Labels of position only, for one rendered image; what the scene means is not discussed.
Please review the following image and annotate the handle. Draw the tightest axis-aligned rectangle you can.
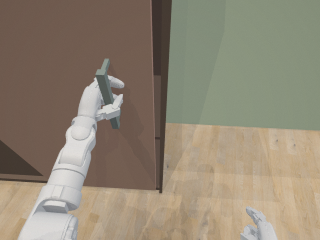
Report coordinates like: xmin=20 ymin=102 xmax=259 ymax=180
xmin=95 ymin=58 xmax=121 ymax=129

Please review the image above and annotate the right robot hand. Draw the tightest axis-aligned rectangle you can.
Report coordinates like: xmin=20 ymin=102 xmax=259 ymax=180
xmin=240 ymin=206 xmax=278 ymax=240

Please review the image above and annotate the robot left upper arm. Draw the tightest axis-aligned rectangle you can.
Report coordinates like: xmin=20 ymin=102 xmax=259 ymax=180
xmin=21 ymin=211 xmax=79 ymax=240

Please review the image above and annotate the left robot forearm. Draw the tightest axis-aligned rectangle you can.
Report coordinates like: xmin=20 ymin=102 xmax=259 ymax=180
xmin=17 ymin=116 xmax=97 ymax=240

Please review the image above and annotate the wardrobe door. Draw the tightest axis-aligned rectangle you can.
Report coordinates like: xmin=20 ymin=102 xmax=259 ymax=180
xmin=0 ymin=0 xmax=156 ymax=191
xmin=0 ymin=140 xmax=43 ymax=176

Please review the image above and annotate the left robot hand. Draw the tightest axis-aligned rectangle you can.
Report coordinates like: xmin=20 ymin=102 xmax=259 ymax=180
xmin=77 ymin=75 xmax=125 ymax=122

